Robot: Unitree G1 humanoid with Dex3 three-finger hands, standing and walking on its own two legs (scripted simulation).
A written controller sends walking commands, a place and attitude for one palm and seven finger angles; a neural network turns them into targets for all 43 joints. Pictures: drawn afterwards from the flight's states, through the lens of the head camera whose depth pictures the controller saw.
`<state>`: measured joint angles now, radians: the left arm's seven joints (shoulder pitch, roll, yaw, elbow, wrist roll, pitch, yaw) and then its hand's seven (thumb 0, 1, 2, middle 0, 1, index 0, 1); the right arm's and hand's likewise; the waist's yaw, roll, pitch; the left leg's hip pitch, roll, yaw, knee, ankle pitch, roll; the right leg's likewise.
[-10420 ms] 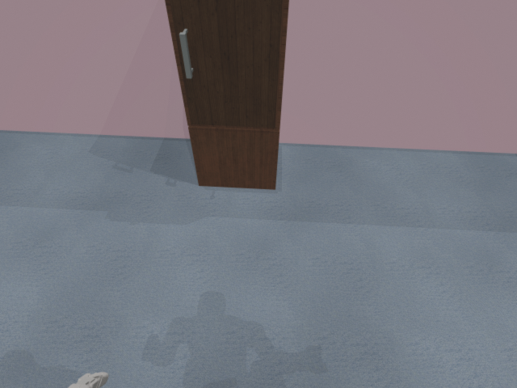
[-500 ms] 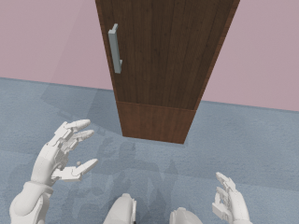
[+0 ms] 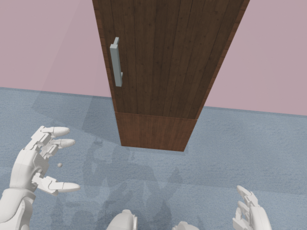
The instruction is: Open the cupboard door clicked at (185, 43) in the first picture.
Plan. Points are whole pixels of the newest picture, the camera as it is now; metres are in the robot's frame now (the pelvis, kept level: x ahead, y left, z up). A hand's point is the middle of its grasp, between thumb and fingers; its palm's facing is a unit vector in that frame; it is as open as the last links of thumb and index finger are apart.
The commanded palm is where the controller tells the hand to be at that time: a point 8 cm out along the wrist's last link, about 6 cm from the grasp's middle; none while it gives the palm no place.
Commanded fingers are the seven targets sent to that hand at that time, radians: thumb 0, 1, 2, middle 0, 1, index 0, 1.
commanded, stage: raise the hand with hooked fingers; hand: left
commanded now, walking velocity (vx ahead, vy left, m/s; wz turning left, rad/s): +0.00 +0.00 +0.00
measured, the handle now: (117, 63) +0.61 +0.16 +0.05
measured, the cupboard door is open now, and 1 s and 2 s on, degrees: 0 0 0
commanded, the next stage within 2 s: move the hooked fingers beside the handle in 0.92 s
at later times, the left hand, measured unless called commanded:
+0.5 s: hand (38, 145) +0.29 +0.29 +0.07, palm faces -0.03 -1.00 -0.05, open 13.9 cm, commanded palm +0.26 +0.33 +0.07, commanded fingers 0.00 -0.50 0.30 -0.30 -1.20 -0.30 -1.20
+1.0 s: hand (44, 147) +0.28 +0.27 +0.07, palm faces -0.01 -1.00 -0.05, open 13.9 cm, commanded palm +0.26 +0.32 +0.07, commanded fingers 0.00 -0.50 0.30 -0.30 -1.20 -0.30 -1.20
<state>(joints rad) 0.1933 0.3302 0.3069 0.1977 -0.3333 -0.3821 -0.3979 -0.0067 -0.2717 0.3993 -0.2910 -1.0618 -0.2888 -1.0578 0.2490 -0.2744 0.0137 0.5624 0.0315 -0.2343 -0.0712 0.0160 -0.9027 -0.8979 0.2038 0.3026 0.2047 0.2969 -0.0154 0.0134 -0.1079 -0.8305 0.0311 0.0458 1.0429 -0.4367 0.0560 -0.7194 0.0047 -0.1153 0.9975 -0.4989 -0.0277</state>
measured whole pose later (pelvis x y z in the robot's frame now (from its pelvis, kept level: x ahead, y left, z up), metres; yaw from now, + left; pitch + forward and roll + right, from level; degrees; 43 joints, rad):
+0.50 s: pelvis +0.00 +0.01 +0.01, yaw +0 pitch +12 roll -3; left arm -0.04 0.45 0.42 0.46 -0.35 -0.30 -0.56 -0.02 -0.49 0.30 -0.30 -1.20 -0.30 -1.20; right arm 0.29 -0.29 0.05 0.57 0.04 -0.19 -0.07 0.01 -0.90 -0.90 0.21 0.30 0.21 0.30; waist -0.02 0.03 -0.09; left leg -0.78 0.02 0.04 0.98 -0.41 0.07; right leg -0.66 0.00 -0.12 0.91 -0.46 -0.02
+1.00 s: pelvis +0.00 +0.00 +0.01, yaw +0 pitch +11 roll -3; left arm -0.03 0.43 0.43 0.48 -0.36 -0.34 -0.55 -0.02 -0.49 0.30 -0.30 -1.20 -0.30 -1.20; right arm 0.28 -0.28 0.05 0.56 0.04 -0.20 -0.07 0.01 -0.90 -0.90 0.21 0.30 0.21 0.30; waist -0.02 0.03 -0.09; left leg -0.77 0.03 0.04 0.97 -0.40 0.05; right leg -0.66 0.01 -0.12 0.92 -0.46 -0.03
